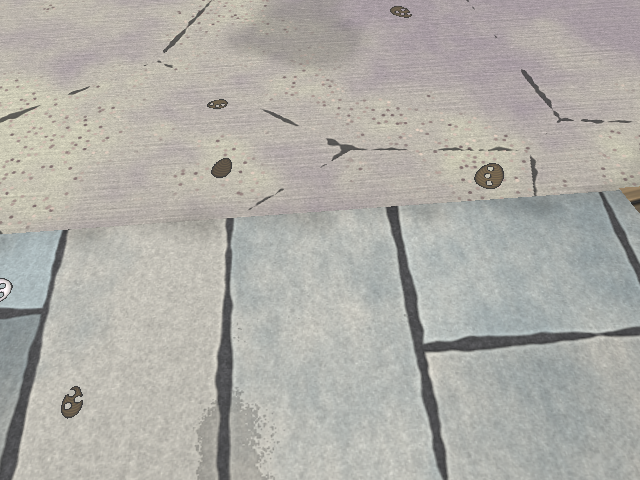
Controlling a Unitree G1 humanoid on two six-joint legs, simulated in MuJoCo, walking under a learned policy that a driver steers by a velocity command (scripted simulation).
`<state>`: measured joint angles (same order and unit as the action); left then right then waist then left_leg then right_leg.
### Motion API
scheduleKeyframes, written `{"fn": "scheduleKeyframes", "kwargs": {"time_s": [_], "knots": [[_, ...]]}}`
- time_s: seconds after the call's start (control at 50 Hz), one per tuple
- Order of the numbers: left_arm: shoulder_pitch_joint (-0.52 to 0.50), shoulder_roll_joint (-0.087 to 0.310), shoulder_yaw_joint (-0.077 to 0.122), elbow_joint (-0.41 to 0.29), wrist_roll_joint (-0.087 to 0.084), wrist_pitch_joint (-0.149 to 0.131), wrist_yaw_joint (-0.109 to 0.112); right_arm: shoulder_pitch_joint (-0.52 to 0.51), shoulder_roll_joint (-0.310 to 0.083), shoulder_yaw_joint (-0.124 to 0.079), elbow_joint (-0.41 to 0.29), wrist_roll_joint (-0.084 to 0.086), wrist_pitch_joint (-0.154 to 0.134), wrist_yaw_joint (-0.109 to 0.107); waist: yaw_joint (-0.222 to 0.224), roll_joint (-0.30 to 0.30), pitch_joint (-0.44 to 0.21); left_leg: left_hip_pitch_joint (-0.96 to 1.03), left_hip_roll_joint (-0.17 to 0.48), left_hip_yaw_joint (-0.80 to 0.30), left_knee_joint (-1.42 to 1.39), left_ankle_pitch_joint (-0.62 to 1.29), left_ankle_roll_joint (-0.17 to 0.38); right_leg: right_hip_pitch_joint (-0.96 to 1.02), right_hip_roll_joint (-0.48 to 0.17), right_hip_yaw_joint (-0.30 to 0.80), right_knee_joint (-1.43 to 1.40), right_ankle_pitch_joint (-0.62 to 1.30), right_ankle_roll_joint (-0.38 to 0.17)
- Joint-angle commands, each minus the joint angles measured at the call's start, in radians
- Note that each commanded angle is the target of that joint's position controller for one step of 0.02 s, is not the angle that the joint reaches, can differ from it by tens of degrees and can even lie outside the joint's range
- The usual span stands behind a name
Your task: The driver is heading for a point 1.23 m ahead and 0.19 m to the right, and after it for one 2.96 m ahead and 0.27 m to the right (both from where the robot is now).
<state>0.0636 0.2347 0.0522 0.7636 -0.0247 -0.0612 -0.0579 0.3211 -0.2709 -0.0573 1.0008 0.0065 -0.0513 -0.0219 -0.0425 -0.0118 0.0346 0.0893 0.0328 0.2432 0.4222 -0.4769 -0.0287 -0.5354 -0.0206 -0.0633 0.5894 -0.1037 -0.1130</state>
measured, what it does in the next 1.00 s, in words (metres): walks ahead, turning right: left foot, then right foot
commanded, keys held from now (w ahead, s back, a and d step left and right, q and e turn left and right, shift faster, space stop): w+e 0.56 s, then w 0.40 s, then w+q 0.04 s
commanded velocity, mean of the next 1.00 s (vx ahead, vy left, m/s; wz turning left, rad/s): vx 0.50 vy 0.00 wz -0.43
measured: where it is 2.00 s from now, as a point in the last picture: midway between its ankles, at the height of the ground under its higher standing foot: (438, 222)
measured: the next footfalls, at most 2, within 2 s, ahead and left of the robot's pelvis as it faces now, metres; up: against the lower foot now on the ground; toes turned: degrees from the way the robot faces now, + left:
left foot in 0.50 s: +0.49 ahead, +0.07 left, +0.00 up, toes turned -21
right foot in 1.00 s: +0.62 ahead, -0.29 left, +0.00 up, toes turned -28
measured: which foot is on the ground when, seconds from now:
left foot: down 0.00-0.00, up 0.02-0.48, down 0.50-1.00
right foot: down 0.00-0.50, up 0.52-0.98, down 1.00-1.00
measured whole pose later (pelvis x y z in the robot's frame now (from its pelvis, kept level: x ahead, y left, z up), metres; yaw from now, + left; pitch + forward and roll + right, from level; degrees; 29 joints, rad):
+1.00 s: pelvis +0.54 -0.12 +0.01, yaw -27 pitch +2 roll +1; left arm 0.10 0.25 0.01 0.65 0.06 -0.08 -0.06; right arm 0.44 -0.25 -0.02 0.91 -0.06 -0.11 0.05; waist -0.10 -0.01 0.00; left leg 0.09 0.04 0.09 0.30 -0.41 -0.02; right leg -0.47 -0.03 -0.02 0.53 -0.08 -0.09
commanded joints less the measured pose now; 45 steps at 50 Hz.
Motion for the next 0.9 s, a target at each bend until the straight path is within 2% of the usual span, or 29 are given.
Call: {"fn": "scheduleKeyframes", "kwargs": {"time_s": [0.02, 0.04, 0.06, 0.08, 0.1, 0.12, 0.14, 0.16, 0.22, 0.28, 0.32, 0.36, 0.42, 0.46, 0.48, 0.5, 0.52, 0.54, 0.56, 0.58, 0.6, 0.64, 0.68, 0.74, 0.8, 0.82, 0.84, 0.86, 0.9], "knots": [[0.379, 0.352, 0.122, 0.016, -0.006, 0.006, 0.026, 0.055, -0.036, 0.014, -0.129, -0.031, -0.025, 0.007, 0.127, -0.219, -0.304, -0.653, 0.005, -0.055, 0.842, 0.243, 0.017, 0.866, -0.232, 0.565, -0.088, -0.127, -0.261], [0.397, 0.297, 0.099, -0.01, 0.007, -0.003, 0.026, 0.002, -0.076, 0.014, -0.144, -0.007, -0.075, 0.025, 0.148, -0.163, -0.439, -0.817, -0.084, -0.294, 0.993, -0.107, 0.028, 0.981, -0.336, 0.925, -0.27, -0.195, -0.332], [0.367, 0.233, 0.08, -0.008, 0.019, -0.011, 0.025, -0.118, -0.139, -0.006, -0.179, 0.034, -0.103, 0.035, 0.172, -0.108, -0.316, -0.914, -0.023, -0.346, 1.004, -0.027, 0.058, 0.916, -0.298, 0.777, -0.293, -0.143, -0.262], [0.296, 0.201, 0.071, -0.02, 0.015, -0.017, 0.027, -0.15, -0.131, -0.002, -0.191, 0.035, -0.115, 0.034, 0.134, -0.043, -0.21, -0.904, 0.023, -0.335, 0.926, 0.067, 0.073, 0.762, -0.256, 0.625, -0.293, -0.05, -0.224], [0.22, 0.17, 0.061, -0.041, 0.013, -0.018, 0.027, -0.151, -0.128, -0.008, -0.179, 0.015, -0.113, 0.025, 0.087, 0.023, -0.141, -0.839, 0.061, -0.328, 0.834, 0.12, 0.066, 0.603, -0.212, 0.512, -0.305, 0.054, -0.194], [0.173, 0.144, 0.051, -0.059, 0.022, -0.02, 0.029, -0.131, -0.137, -0.018, -0.175, 0.005, -0.099, 0.021, 0.047, 0.008, -0.113, -0.757, 0.088, -0.331, 0.77, 0.153, 0.057, 0.491, -0.18, 0.443, -0.327, 0.133, -0.178], [0.157, 0.139, 0.049, -0.069, 0.025, -0.019, 0.031, -0.118, -0.133, -0.021, -0.178, -0.001, -0.082, 0.021, 0.027, -0.005, -0.102, -0.707, 0.094, -0.331, 0.733, 0.169, 0.044, 0.426, -0.159, 0.419, -0.349, 0.162, -0.176], [0.16, 0.149, 0.051, -0.071, 0.019, -0.021, 0.035, -0.111, -0.119, -0.021, -0.183, -0.009, -0.07, 0.021, 0.017, -0.008, -0.095, -0.69, 0.092, -0.319, 0.693, 0.185, 0.025, 0.386, -0.147, 0.392, -0.361, 0.205, -0.181], [0.21, 0.191, 0.062, -0.066, 0.011, -0.023, 0.057, -0.192, -0.091, -0.016, -0.22, -0.023, -0.051, 0.013, 0.03, -0.018, -0.059, -0.714, 0.07, -0.298, 0.52, 0.31, -0.025, 0.325, -0.116, 0.327, -0.379, 0.247, -0.175], [0.253, 0.196, 0.064, -0.06, 0.006, -0.013, 0.071, -0.308, -0.069, -0.007, -0.257, -0.017, -0.056, 0.016, 0.073, -0.054, -0.039, -0.681, 0.025, -0.296, 0.275, 0.495, -0.034, 0.303, -0.07, 0.296, -0.367, 0.139, -0.127], [0.276, 0.201, 0.066, -0.053, 0.006, -0.01, 0.072, -0.368, -0.066, -0.004, -0.28, -0.008, -0.062, 0.023, 0.098, -0.076, -0.03, -0.637, -0.003, -0.289, 0.165, 0.571, -0.028, 0.294, -0.067, 0.31, -0.361, 0.068, -0.103], [0.303, 0.2, 0.067, -0.041, 0.002, -0.007, 0.073, -0.404, -0.081, -0.006, -0.301, -0.001, -0.069, 0.029, 0.11, -0.086, -0.026, -0.616, -0.015, -0.304, 0.114, 0.583, -0.019, 0.324, -0.088, 0.353, -0.333, 0.04, -0.095], [0.309, 0.192, 0.066, -0.039, 0.002, 0.004, 0.081, -0.398, -0.121, -0.018, -0.313, 0.002, -0.084, 0.043, 0.095, -0.099, -0.03, -0.592, -0.02, -0.331, 0.053, 0.5, 0.006, 0.411, -0.125, 0.44, -0.248, 0.028, -0.083], [0.288, 0.187, 0.066, -0.049, 0.005, 0.013, 0.085, -0.321, -0.142, -0.03, -0.296, 0.002, -0.095, 0.044, 0.051, -0.126, -0.051, -0.493, -0.03, -0.313, 0.025, 0.426, 0.037, 0.43, -0.123, 0.474, -0.175, 0.083, -0.067], [0.275, 0.161, 0.056, -0.06, 0.007, 0.015, 0.084, -0.223, -0.166, -0.045, -0.271, -0.006, -0.101, 0.039, 0.002, -0.118, -0.108, -0.342, -0.019, -0.307, -0.004, 0.432, 0.067, 0.406, -0.073, 0.451, -0.074, 0.135, -0.04], [0.268, 0.109, 0.034, -0.081, 0.019, 0.012, 0.079, -0.077, -0.214, -0.059, -0.257, -0.022, -0.103, 0.032, -0.062, -0.041, -0.241, -0.088, 0.123, -0.432, 0.026, 0.393, 0.127, 0.294, -0.012, 0.379, 0.176, 0.049, -0.003], [0.413, 0.038, 0.014, -0.105, -0.002, 0.002, 0.077, 0.039, -0.299, -0.081, -0.231, -0.033, -0.089, 0.029, -0.011, 0.271, -0.372, 0.274, 0.36, -0.869, -0.03, 0.255, 0.294, -0.072, 0.14, 0.245, 0.517, -0.403, 0.075], [0.444, 0.128, 0.022, -0.093, -0.02, -0.002, 0.08, 0.039, -0.229, -0.068, -0.226, -0.002, -0.083, 0.036, -0.016, 0.296, -0.361, 0.289, 0.41, -1.061, -0.097, 0.018, 0.316, -0.237, 0.07, 0.254, 0.687, -0.495, 0.087], [0.342, 0.202, 0.041, -0.093, -0.018, 0.004, 0.08, -0.013, -0.146, -0.047, -0.248, 0.002, -0.076, 0.033, -0.044, 0.172, -0.221, 0.166, 0.36, -0.904, -0.118, -0.013, 0.264, -0.279, 0.024, 0.254, 0.737, -0.403, 0.094], [0.27, 0.201, 0.043, -0.106, -0.005, 0.008, 0.082, -0.059, -0.12, -0.036, -0.252, -0.006, -0.068, 0.033, -0.037, 0.096, -0.136, 0.03, 0.309, -0.758, -0.13, 0.085, 0.227, -0.25, -0.011, 0.216, 0.719, -0.321, 0.098], [0.226, 0.182, 0.042, -0.119, 0.009, 0.007, 0.08, -0.09, -0.1, -0.028, -0.244, -0.014, -0.063, 0.035, -0.02, 0.082, -0.069, -0.087, 0.264, -0.664, -0.155, 0.199, 0.22, -0.222, -0.032, 0.211, 0.669, -0.272, 0.098], [0.237, 0.135, 0.038, -0.123, 0.002, 0.01, 0.071, -0.099, -0.082, -0.02, -0.226, -0.023, -0.067, 0.038, 0.019, 0.119, -0.04, -0.197, 0.208, -0.539, -0.203, 0.315, 0.213, -0.139, -0.062, 0.199, 0.591, -0.232, 0.089], [0.232, 0.1, 0.028, -0.131, 0.002, 0.015, 0.067, -0.083, -0.098, -0.026, -0.206, -0.011, -0.076, 0.042, 0.029, 0.115, -0.036, -0.22, 0.205, -0.476, -0.237, 0.406, 0.24, -0.13, -0.067, 0.178, 0.512, -0.224, 0.093], [0.157, 0.082, 0.015, -0.162, 0.016, 0.01, 0.062, -0.075, -0.143, -0.037, -0.188, 0.0, -0.076, 0.039, 0.026, 0.086, -0.032, -0.206, 0.213, -0.406, -0.268, 0.515, 0.26, -0.152, -0.087, 0.149, 0.348, -0.114, 0.105], [0.064, 0.065, 0.003, -0.182, 0.012, -0.004, 0.047, -0.053, -0.162, -0.038, -0.174, 0.01, -0.062, 0.034, -0.006, 0.082, -0.015, -0.213, 0.177, -0.316, -0.275, 0.543, 0.231, -0.097, -0.08, 0.098, 0.161, 0.039, 0.106], [0.16, 0.038, -0.031, -0.128, 0.15, -0.004, -0.008, -0.017, -0.052, 0.0, -0.2, -0.096, -0.085, 0.052, -0.011, 0.094, -0.041, -0.194, 0.174, -0.289, -0.297, 0.413, 0.268, -0.072, -0.054, 0.061, 0.134, 0.079, 0.104], [0.125, 0.043, -0.021, -0.136, 0.141, 0.0, -0.026, 0.027, -0.07, -0.002, -0.176, -0.095, -0.09, 0.064, -0.024, 0.109, 0.005, -0.209, 0.191, -0.304, -0.301, 0.385, 0.269, -0.06, -0.063, 0.084, 0.12, 0.07, 0.095], [0.069, 0.081, -0.013, -0.161, 0.12, 0.0, -0.029, 0.035, -0.101, -0.003, -0.176, -0.086, -0.09, 0.069, -0.026, 0.097, 0.019, -0.189, 0.205, -0.309, -0.297, 0.375, 0.269, -0.073, -0.056, 0.079, 0.096, 0.062, 0.087], [-0.002, 0.116, -0.006, -0.188, 0.101, -0.011, -0.017, 0.056, -0.138, -0.002, -0.166, -0.068, -0.087, 0.074, -0.025, 0.094, 0.03, -0.104, 0.239, -0.32, -0.275, 0.39, 0.257, -0.087, -0.046, 0.084, 0.031, 0.02, 0.061]]}}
